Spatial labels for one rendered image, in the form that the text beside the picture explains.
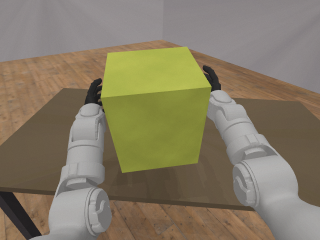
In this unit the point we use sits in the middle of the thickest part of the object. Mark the right robot hand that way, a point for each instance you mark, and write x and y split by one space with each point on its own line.
212 78

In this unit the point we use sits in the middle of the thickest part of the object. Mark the robot left forearm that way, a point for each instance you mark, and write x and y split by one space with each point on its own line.
84 164

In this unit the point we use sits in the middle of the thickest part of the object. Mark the right robot upper arm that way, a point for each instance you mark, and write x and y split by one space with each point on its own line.
268 185

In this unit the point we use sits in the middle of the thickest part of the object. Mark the left robot hand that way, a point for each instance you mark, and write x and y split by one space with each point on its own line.
92 96

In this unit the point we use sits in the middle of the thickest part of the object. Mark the robot right forearm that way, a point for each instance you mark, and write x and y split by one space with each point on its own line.
241 138

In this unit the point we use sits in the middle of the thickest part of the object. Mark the carton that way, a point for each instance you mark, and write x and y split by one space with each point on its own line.
155 102

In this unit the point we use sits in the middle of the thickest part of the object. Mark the table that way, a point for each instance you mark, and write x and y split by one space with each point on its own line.
31 159

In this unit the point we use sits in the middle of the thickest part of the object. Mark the left robot upper arm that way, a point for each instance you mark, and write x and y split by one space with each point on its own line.
81 214

